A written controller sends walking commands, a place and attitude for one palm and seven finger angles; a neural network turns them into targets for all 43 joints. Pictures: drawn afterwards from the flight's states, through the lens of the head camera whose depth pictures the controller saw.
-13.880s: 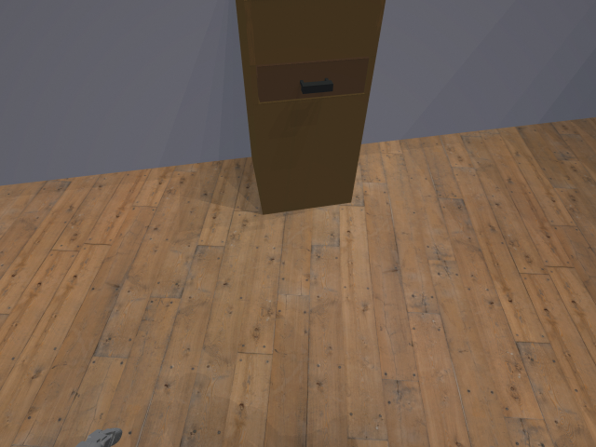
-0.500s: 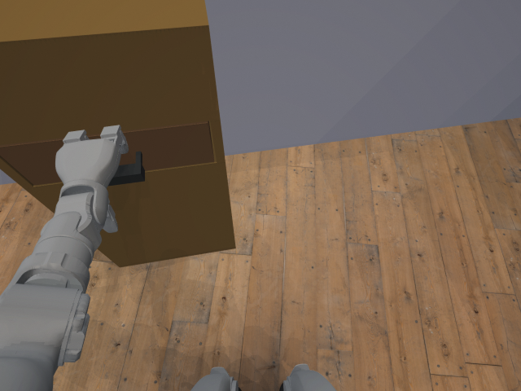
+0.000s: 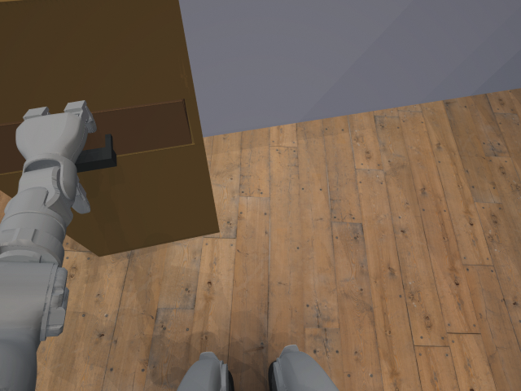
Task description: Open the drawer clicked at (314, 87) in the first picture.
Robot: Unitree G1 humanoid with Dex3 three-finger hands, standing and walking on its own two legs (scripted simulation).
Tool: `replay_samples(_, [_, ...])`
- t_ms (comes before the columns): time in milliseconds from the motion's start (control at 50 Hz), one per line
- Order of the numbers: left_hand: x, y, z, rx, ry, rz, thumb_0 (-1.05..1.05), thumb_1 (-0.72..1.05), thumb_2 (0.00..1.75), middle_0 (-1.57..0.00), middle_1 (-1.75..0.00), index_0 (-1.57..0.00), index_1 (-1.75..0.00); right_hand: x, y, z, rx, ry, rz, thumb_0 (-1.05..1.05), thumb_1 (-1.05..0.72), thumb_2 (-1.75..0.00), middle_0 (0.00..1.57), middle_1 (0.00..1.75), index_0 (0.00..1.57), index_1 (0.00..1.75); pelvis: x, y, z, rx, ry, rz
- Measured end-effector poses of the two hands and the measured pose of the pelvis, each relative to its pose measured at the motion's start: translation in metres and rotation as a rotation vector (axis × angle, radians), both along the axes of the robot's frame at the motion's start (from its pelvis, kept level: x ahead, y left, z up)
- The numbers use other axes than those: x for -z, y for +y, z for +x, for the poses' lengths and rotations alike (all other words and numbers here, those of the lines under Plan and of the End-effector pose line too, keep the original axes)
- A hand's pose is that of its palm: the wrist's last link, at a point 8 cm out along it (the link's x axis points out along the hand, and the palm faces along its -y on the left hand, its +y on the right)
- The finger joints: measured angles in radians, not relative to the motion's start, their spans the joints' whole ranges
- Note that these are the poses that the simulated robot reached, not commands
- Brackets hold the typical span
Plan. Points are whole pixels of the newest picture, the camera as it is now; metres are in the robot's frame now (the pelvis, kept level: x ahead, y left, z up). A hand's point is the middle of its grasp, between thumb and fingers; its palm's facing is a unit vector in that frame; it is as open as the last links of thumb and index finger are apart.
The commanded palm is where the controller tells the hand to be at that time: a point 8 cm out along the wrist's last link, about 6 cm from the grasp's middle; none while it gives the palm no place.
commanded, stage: move the hooked fingers above the handle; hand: left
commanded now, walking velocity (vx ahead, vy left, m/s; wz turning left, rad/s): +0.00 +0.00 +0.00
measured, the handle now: (83, 151) +0.55 +0.28 -0.06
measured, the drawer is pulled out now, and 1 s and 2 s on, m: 0.00 0.00 0.00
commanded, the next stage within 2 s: none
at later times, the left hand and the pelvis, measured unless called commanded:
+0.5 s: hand (82, 153) +0.50 +0.25 +0.00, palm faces -0.10 -0.03 -0.99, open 13.7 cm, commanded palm +0.50 +0.25 +0.05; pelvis +0.00 +0.00 +0.00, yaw +0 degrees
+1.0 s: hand (65, 159) +0.49 +0.28 +0.00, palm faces -0.07 -0.05 -1.00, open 13.8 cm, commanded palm +0.49 +0.26 +0.05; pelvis +0.01 +0.01 +0.00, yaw +0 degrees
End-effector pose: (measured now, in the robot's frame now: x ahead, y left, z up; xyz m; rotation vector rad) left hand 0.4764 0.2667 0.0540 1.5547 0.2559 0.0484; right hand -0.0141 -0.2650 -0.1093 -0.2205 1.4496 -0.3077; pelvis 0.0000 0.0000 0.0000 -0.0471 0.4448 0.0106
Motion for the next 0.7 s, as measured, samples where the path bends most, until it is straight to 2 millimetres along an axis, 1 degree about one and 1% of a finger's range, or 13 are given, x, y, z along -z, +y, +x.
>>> replay_samples(60, [-0.002, -0.004, 0.002, 0.058, -0.024, -0.005, 0.00, -0.49, 0.30, -0.33, -1.20, -0.32, -1.21, 0.000, -0.003, 0.002, -0.015, 0.000, -0.018, 0.00, -0.90, -0.89, 0.20, 0.30, 0.20, 0.30, 0.003, 0.000, 0.001, -0.010, 0.006, -0.006])
replay_samples(120, [0.001, -0.007, 0.006, 0.078, -0.054, -0.015, 0.00, -0.49, 0.30, -0.33, -1.20, -0.32, -1.21, 0.002, -0.006, 0.005, -0.026, 0.000, -0.031, 0.00, -0.90, -0.89, 0.20, 0.30, 0.20, 0.30, 0.007, 0.001, 0.001, -0.015, 0.017, -0.010])
replay_samples(240, [0.007, -0.010, 0.008, 0.056, -0.117, -0.010, 0.00, -0.49, 0.30, -0.35, -1.23, -0.34, -1.23, 0.008, -0.007, 0.011, -0.043, 0.002, -0.025, 0.00, -0.90, -0.89, 0.20, 0.30, 0.20, 0.30, 0.012, 0.003, 0.000, -0.017, 0.035, -0.014])
replay_samples(380, [0.004, -0.016, 0.008, 0.001, -0.088, 0.001, 0.00, -0.48, 0.30, -0.34, -1.22, -0.34, -1.24, 0.006, 0.000, 0.014, -0.028, -0.013, 0.006, 0.00, -0.90, -0.89, 0.20, 0.30, 0.20, 0.30, 0.006, 0.002, 0.000, -0.012, 0.015, -0.009])
replay_samples(540, [-0.001, -0.014, 0.009, 0.010, -0.023, -0.012, 0.00, -0.49, 0.30, -0.33, -1.20, -0.34, -1.21, -0.001, 0.002, 0.006, -0.005, -0.019, 0.001, 0.00, -0.90, -0.89, 0.20, 0.30, 0.20, 0.30, 0.000, 0.001, 0.001, 0.000, -0.003, -0.004])
replay_samples(700, [0.003, -0.008, 0.008, 0.062, -0.064, -0.020, 0.00, -0.49, 0.30, -0.33, -1.20, -0.33, -1.20, 0.002, -0.003, -0.004, -0.007, 0.030, -0.014, 0.00, -0.90, -0.89, 0.20, 0.30, 0.20, 0.30, 0.005, 0.002, 0.003, 0.006, 0.017, -0.004])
